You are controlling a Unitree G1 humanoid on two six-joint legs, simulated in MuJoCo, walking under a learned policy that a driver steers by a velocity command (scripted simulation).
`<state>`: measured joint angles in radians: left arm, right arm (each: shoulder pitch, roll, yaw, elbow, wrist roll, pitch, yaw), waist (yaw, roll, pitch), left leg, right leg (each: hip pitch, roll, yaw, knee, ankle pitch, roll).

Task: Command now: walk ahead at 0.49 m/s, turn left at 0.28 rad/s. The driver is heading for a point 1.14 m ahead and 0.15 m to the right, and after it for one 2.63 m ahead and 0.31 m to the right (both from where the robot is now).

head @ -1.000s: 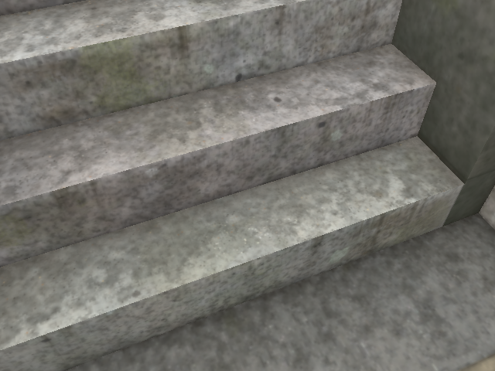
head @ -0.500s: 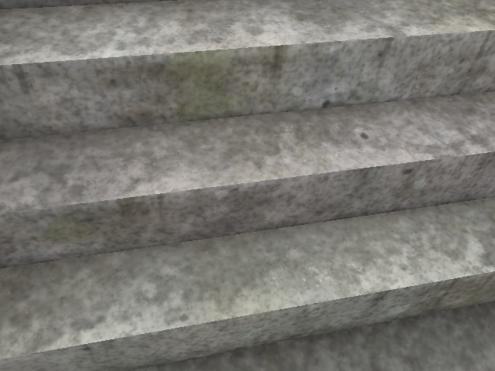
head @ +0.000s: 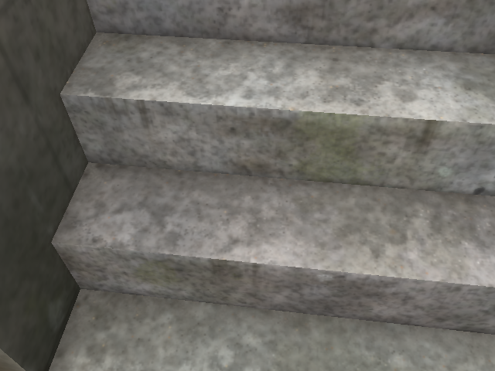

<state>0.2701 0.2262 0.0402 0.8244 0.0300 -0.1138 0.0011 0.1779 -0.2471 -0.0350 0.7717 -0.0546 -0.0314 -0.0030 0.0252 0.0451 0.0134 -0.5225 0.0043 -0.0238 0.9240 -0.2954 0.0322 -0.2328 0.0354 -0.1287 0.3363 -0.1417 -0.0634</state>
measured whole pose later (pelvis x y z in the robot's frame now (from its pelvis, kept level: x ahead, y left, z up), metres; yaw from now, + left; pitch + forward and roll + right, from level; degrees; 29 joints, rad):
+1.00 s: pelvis +0.37 -0.14 +0.18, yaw -13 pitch +2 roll +0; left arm 0.36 0.15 0.03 1.05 0.04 -0.09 -0.02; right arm 0.04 -0.08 0.02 0.65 -0.02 -0.06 -0.04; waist -0.02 0.05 -0.02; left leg -1.19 -0.12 -0.12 2.19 -0.13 0.13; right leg -0.35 0.07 -0.11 0.69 -0.38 -0.11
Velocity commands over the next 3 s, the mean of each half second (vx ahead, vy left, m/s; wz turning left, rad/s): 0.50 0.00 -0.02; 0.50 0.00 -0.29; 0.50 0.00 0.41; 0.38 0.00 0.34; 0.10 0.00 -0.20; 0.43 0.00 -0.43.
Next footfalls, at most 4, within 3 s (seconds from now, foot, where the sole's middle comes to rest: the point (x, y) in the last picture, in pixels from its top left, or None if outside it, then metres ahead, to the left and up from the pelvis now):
0.16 left None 0.12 0.10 -0.78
0.70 right None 0.39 -0.20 -0.57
1.24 left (336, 232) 0.64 -0.13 -0.36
1.66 right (428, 80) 0.88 -0.32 -0.15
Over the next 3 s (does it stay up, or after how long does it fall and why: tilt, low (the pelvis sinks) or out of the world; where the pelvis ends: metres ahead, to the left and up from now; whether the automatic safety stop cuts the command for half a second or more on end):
stays up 1.01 -0.09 0.75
